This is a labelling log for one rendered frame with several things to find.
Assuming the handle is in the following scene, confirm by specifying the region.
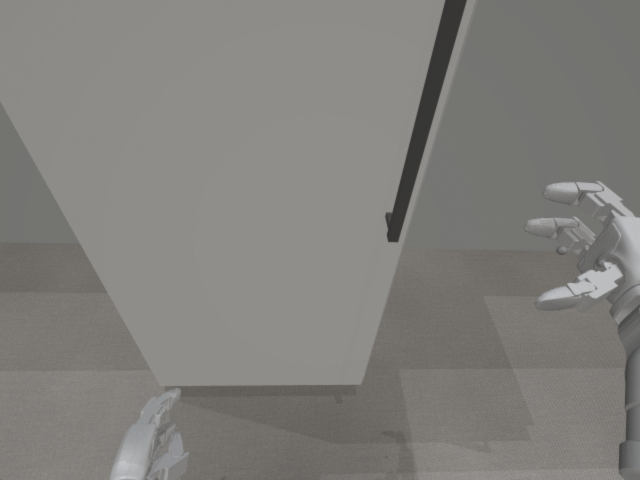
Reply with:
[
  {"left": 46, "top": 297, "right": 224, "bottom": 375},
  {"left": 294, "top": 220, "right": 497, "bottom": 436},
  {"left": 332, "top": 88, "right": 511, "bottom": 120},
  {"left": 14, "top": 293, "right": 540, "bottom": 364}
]
[{"left": 385, "top": 0, "right": 467, "bottom": 242}]

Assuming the robot left hand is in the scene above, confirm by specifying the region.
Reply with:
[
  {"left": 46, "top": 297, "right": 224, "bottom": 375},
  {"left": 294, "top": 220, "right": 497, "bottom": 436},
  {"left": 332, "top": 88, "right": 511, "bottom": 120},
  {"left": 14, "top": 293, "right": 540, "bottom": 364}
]
[{"left": 110, "top": 388, "right": 189, "bottom": 480}]

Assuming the fridge door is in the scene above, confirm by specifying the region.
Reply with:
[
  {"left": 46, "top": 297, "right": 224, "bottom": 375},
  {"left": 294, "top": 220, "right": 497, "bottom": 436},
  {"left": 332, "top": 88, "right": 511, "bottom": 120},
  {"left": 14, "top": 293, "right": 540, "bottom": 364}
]
[{"left": 0, "top": 0, "right": 476, "bottom": 386}]

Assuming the robot right forearm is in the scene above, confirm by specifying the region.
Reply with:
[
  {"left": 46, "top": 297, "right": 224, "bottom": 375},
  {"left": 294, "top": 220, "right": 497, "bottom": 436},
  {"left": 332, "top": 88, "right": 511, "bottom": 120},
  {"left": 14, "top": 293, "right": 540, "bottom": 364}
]
[{"left": 610, "top": 284, "right": 640, "bottom": 480}]

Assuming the robot right hand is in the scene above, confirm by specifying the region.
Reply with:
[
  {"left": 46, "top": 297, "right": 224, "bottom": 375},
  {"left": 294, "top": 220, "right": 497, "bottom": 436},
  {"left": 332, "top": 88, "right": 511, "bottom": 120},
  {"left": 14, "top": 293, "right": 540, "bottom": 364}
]
[{"left": 523, "top": 181, "right": 640, "bottom": 313}]

